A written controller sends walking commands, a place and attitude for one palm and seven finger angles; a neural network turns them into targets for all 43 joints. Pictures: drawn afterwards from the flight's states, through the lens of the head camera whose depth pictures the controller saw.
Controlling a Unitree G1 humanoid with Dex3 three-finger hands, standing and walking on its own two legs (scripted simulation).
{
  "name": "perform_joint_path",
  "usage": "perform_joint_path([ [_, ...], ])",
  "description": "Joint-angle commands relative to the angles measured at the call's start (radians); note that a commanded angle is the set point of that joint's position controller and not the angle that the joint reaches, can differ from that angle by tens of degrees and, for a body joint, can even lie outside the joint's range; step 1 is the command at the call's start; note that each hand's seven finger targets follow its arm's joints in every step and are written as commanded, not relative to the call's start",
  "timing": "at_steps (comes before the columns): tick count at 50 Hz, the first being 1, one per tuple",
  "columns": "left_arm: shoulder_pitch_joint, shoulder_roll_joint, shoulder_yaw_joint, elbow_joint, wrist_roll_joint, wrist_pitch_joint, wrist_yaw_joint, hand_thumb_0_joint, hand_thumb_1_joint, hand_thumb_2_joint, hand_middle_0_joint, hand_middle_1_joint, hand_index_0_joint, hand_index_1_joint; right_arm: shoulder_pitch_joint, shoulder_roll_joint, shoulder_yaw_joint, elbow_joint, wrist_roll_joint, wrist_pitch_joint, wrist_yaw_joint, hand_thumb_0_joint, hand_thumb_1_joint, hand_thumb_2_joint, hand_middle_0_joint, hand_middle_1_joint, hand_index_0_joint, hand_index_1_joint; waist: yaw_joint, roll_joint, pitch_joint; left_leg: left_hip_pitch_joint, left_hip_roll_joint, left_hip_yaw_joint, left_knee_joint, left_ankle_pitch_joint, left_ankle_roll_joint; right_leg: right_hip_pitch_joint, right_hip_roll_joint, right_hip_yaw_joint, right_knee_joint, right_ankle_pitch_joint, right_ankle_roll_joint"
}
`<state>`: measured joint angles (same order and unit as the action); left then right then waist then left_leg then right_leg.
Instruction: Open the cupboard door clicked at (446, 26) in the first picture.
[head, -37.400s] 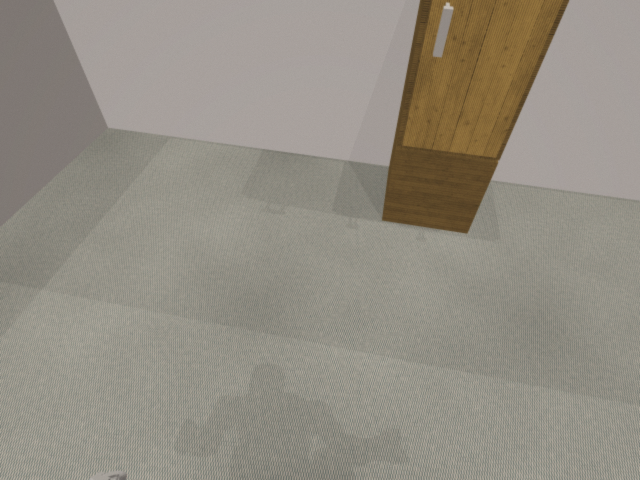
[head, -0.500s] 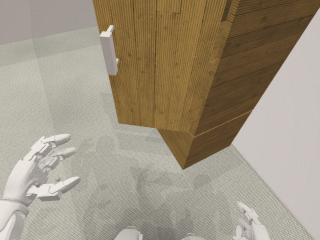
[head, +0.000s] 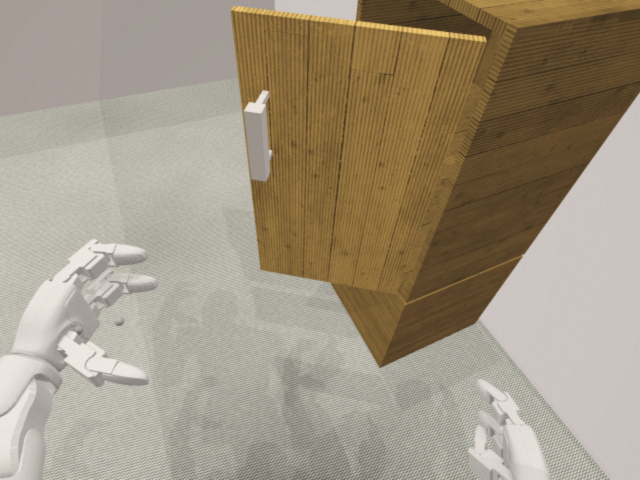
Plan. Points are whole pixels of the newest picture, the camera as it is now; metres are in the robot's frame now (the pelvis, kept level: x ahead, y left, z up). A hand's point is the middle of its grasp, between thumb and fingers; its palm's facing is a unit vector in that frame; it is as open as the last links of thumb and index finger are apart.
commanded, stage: raise the hand with hooked fingers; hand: left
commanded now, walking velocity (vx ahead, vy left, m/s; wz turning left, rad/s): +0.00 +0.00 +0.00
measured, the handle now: (262, 136) +0.60 +0.15 +0.11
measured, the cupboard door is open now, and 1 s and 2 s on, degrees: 54 54 54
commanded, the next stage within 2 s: move the hooked fingers beside the handle in 0.84 s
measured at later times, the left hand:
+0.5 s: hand (125, 266) +0.30 +0.25 +0.13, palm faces -0.08 -1.00 -0.03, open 14.0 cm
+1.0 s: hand (133, 273) +0.29 +0.23 +0.13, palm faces -0.06 -1.00 -0.02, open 14.0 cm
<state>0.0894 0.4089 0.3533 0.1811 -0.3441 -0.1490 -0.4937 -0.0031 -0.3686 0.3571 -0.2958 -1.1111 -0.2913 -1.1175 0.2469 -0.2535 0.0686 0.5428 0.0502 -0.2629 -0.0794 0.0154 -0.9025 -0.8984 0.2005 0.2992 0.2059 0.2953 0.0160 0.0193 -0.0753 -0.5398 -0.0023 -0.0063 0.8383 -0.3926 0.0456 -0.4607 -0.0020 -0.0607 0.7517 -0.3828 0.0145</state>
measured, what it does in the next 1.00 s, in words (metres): stands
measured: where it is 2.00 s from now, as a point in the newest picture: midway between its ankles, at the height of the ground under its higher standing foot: outside the picture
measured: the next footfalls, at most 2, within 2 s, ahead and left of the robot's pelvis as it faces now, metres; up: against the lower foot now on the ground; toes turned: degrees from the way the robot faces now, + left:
none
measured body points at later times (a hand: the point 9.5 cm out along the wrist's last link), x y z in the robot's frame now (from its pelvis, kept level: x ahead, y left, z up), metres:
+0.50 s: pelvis +0.01 -0.02 +0.01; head +0.02 -0.03 +0.46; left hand +0.30 +0.30 +0.13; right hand +0.16 -0.28 -0.06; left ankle +0.02 +0.08 -0.71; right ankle +0.00 -0.14 -0.71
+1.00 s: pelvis +0.00 -0.03 +0.01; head +0.01 -0.04 +0.46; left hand +0.29 +0.29 +0.13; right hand +0.17 -0.28 -0.06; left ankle +0.02 +0.08 -0.71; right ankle +0.00 -0.14 -0.71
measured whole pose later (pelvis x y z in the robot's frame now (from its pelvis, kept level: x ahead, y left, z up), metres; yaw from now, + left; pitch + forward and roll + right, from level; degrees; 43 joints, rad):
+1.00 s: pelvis +0.00 -0.03 +0.01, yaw +0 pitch +4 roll -1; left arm -0.12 0.45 0.42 0.43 -0.37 -0.12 -0.59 -0.01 -0.50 0.30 -0.31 -1.20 -0.30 -1.20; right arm 0.27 -0.28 0.06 0.58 0.07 -0.21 -0.10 0.02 -0.90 -0.90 0.20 0.30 0.21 0.30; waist 0.01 0.04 -0.06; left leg -0.43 0.02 -0.01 0.69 -0.33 0.01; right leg -0.37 0.02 -0.06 0.66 -0.34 -0.02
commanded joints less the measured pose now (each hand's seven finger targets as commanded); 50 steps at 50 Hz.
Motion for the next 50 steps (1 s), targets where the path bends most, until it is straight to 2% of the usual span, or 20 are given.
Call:
perform_joint_path([
  [1, -0.262, 0.239, 0.113, -0.176, -0.032, -0.038, -0.023, 0.000, -0.500, 0.300, -0.300, -1.200, -0.300, -1.200, -0.036, -0.162, -0.070, -0.135, 0.008, -0.031, -0.021, 0.000, -0.900, -0.900, 0.200, 0.300, 0.200, 0.300, -0.011, 0.101, -0.168, 0.224, 0.017, -0.081, -0.198, 0.238, -0.042, 0.002, 0.050, -0.020, -0.097, 0.178, -0.049],
  [5, -0.322, 0.270, 0.138, -0.128, -0.042, -0.025, -0.044, 0.000, -0.500, 0.300, -0.300, -1.200, -0.300, -1.200, -0.042, -0.162, -0.063, -0.126, 0.006, -0.022, -0.028, 0.000, -0.900, -0.900, 0.200, 0.300, 0.200, 0.300, -0.007, 0.101, -0.158, 0.226, 0.008, -0.067, -0.201, 0.245, -0.035, 0.034, 0.050, -0.010, -0.121, 0.198, -0.054],
  [6, -0.335, 0.281, 0.144, -0.134, -0.040, -0.027, -0.050, 0.000, -0.500, 0.300, -0.300, -1.200, -0.300, -1.200, -0.042, -0.161, -0.065, -0.126, 0.009, -0.022, -0.028, 0.000, -0.900, -0.900, 0.200, 0.300, 0.200, 0.300, -0.010, 0.112, -0.182, 0.244, 0.010, -0.064, -0.202, 0.264, -0.035, 0.042, 0.046, -0.009, -0.123, 0.213, -0.052],
  [10, -0.363, 0.305, 0.159, -0.085, -0.047, -0.015, -0.068, 0.000, -0.500, 0.300, -0.300, -1.200, -0.300, -1.200, -0.038, -0.164, -0.063, -0.119, 0.009, -0.016, -0.031, 0.000, -0.900, -0.900, 0.200, 0.300, 0.200, 0.300, -0.006, 0.078, -0.183, 0.249, 0.004, -0.056, -0.204, 0.301, -0.028, 0.075, 0.047, -0.002, -0.142, 0.256, -0.052],
  [16, -0.439, 0.353, 0.184, -0.027, -0.050, 0.000, -0.088, 0.000, -0.500, 0.300, -0.300, -1.200, -0.300, -1.200, -0.038, -0.169, -0.065, -0.114, 0.015, -0.004, -0.035, 0.000, -0.900, -0.900, 0.200, 0.300, 0.200, 0.300, -0.007, 0.072, -0.180, 0.249, -0.001, -0.042, -0.219, 0.291, -0.021, 0.102, 0.040, 0.011, -0.170, 0.266, -0.048],
  [19, -0.406, 0.322, 0.164, 0.029, -0.049, 0.010, -0.099, 0.000, -0.500, 0.300, -0.300, -1.200, -0.300, -1.200, -0.031, -0.170, -0.069, -0.115, 0.018, -0.002, -0.032, 0.000, -0.900, -0.900, 0.200, 0.300, 0.200, 0.300, -0.007, 0.056, -0.173, 0.248, -0.003, -0.036, -0.223, 0.294, -0.018, 0.098, 0.035, 0.011, -0.176, 0.275, -0.044],
  [20, -0.391, 0.328, 0.177, 0.036, -0.059, 0.011, -0.106, 0.000, -0.500, 0.300, -0.300, -1.200, -0.300, -1.200, -0.031, -0.169, -0.069, -0.119, 0.016, -0.002, -0.029, 0.000, -0.900, -0.900, 0.200, 0.300, 0.200, 0.300, 0.004, 0.058, -0.179, 0.247, -0.008, -0.029, -0.215, 0.309, -0.017, 0.115, 0.035, 0.023, -0.177, 0.299, -0.045],
  [22, -0.390, 0.326, 0.171, 0.037, -0.059, 0.011, -0.111, 0.000, -0.500, 0.300, -0.300, -1.200, -0.300, -1.200, -0.029, -0.172, -0.072, -0.121, 0.018, 0.000, -0.024, 0.000, -0.900, -0.900, 0.200, 0.300, 0.200, 0.300, -0.002, 0.026, -0.180, 0.235, -0.006, -0.023, -0.214, 0.311, -0.013, 0.113, 0.031, 0.026, -0.178, 0.315, -0.039],
  [25, -0.411, 0.346, 0.193, 0.018, -0.067, -0.003, -0.106, 0.000, -0.500, 0.300, -0.300, -1.200, -0.300, -1.200, -0.033, -0.171, -0.073, -0.124, 0.015, 0.001, -0.022, 0.000, -0.900, -0.900, 0.200, 0.300, 0.200, 0.300, 0.004, 0.025, -0.176, 0.221, -0.009, -0.014, -0.206, 0.304, -0.013, 0.128, 0.028, 0.044, -0.180, 0.317, -0.037],
  [28, -0.413, 0.356, 0.207, -0.009, -0.057, -0.026, -0.091, 0.000, -0.500, 0.300, -0.300, -1.200, -0.300, -1.200, -0.026, -0.165, -0.077, -0.124, 0.015, -0.001, -0.022, 0.000, -0.900, -0.900, 0.200, 0.300, 0.200, 0.300, 0.005, 0.075, -0.216, 0.245, -0.009, -0.005, -0.204, 0.321, -0.011, 0.133, 0.024, 0.047, -0.174, 0.340, -0.035],
  [30, -0.426, 0.366, 0.216, -0.033, -0.063, -0.040, -0.082, 0.000, -0.500, 0.300, -0.300, -1.200, -0.300, -1.200, -0.026, -0.165, -0.076, -0.121, 0.012, -0.001, -0.023, 0.000, -0.900, -0.900, 0.200, 0.300, 0.200, 0.300, 0.005, 0.051, -0.208, 0.247, -0.008, -0.009, -0.205, 0.327, -0.010, 0.144, 0.027, 0.049, -0.174, 0.349, -0.035],
  [31, -0.433, 0.359, 0.207, -0.040, -0.058, -0.043, -0.080, 0.000, -0.500, 0.300, -0.300, -1.200, -0.300, -1.200, -0.027, -0.163, -0.077, -0.119, 0.015, -0.002, -0.026, 0.000, -0.900, -0.900, 0.200, 0.300, 0.200, 0.300, 0.001, 0.074, -0.220, 0.254, -0.008, -0.005, -0.208, 0.324, -0.009, 0.138, 0.027, 0.047, -0.174, 0.346, -0.033],
  [34, -0.428, 0.335, 0.186, -0.022, -0.048, -0.043, -0.072, 0.000, -0.500, 0.300, -0.300, -1.200, -0.300, -1.200, -0.029, -0.158, -0.076, -0.113, 0.018, -0.002, -0.033, 0.000, -0.900, -0.900, 0.200, 0.300, 0.200, 0.300, -0.008, 0.097, -0.182, 0.256, -0.006, -0.005, -0.220, 0.290, -0.011, 0.113, 0.025, 0.042, -0.188, 0.303, -0.033],
  [37, -0.428, 0.342, 0.191, 0.009, -0.050, -0.036, -0.076, 0.000, -0.500, 0.300, -0.300, -1.200, -0.300, -1.200, -0.029, -0.162, -0.075, -0.112, 0.019, 0.001, -0.037, 0.000, -0.900, -0.900, 0.200, 0.300, 0.200, 0.300, -0.008, 0.044, -0.174, 0.245, -0.006, -0.008, -0.225, 0.270, -0.009, 0.115, 0.025, 0.046, -0.196, 0.288, -0.029],
  [38, -0.428, 0.339, 0.189, 0.011, -0.048, -0.035, -0.078, 0.000, -0.500, 0.300, -0.300, -1.200, -0.300, -1.200, -0.032, -0.163, -0.074, -0.113, 0.018, 0.000, -0.037, 0.000, -0.900, -0.900, 0.200, 0.300, 0.200, 0.300, -0.006, 0.061, -0.181, 0.249, -0.007, -0.008, -0.226, 0.281, -0.009, 0.119, 0.024, 0.045, -0.192, 0.300, -0.030],
  [41, -0.429, 0.326, 0.179, 0.034, -0.060, -0.031, -0.091, 0.000, -0.500, 0.300, -0.300, -1.200, -0.300, -1.200, -0.036, -0.162, -0.072, -0.113, 0.020, 0.002, -0.037, 0.000, -0.900, -0.900, 0.200, 0.300, 0.200, 0.300, -0.008, 0.024, -0.170, 0.241, -0.008, -0.005, -0.223, 0.276, -0.008, 0.122, 0.023, 0.053, -0.198, 0.307, -0.026],
  [43, -0.444, 0.325, 0.171, 0.027, -0.054, -0.036, -0.094, 0.000, -0.500, 0.300, -0.300, -1.200, -0.300, -1.200, -0.036, -0.163, -0.073, -0.111, 0.021, 0.001, -0.037, 0.000, -0.900, -0.900, 0.200, 0.300, 0.200, 0.300, -0.009, 0.054, -0.178, 0.249, -0.008, -0.005, -0.225, 0.270, -0.009, 0.113, 0.023, 0.049, -0.198, 0.293, -0.028],
  [45, -0.451, 0.319, 0.165, 0.038, -0.062, -0.034, -0.096, 0.000, -0.500, 0.300, -0.300, -1.200, -0.300, -1.200, -0.040, -0.164, -0.069, -0.111, 0.020, 0.002, -0.038, 0.000, -0.900, -0.900, 0.200, 0.300, 0.200, 0.300, -0.009, 0.033, -0.156, 0.240, -0.009, -0.007, -0.224, 0.259, -0.010, 0.112, 0.025, 0.053, -0.201, 0.278, -0.030],
  [47, -0.457, 0.326, 0.167, 0.042, -0.052, -0.037, -0.095, 0.000, -0.500, 0.300, -0.300, -1.200, -0.300, -1.200, -0.040, -0.164, -0.070, -0.110, 0.021, 0.003, -0.038, 0.000, -0.900, -0.900, 0.200, 0.300, 0.200, 0.300, -0.010, 0.052, -0.162, 0.243, -0.008, -0.010, -0.231, 0.247, -0.011, 0.101, 0.025, 0.046, -0.201, 0.257, -0.032],
  [50, -0.620, 0.311, 0.123, 0.083, -0.047, -0.042, -0.084, 0.000, -0.500, 0.300, -0.300, -1.200, -0.300, -1.200, -0.037, -0.165, -0.065, -0.093, 0.022, 0.009, -0.051, 0.000, -0.900, -0.900, 0.200, 0.300, 0.200, 0.300, -0.041, 0.025, -0.114, 0.230, -0.007, -0.015, -0.230, 0.187, -0.010, 0.055, 0.027, 0.054, -0.215, 0.187, -0.030],
])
